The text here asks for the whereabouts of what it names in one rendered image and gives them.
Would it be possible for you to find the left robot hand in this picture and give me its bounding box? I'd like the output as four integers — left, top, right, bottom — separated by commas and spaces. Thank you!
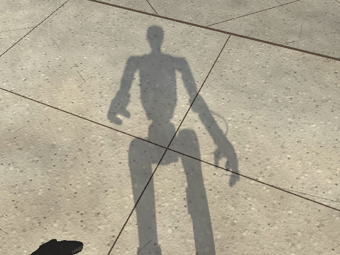
31, 239, 83, 255

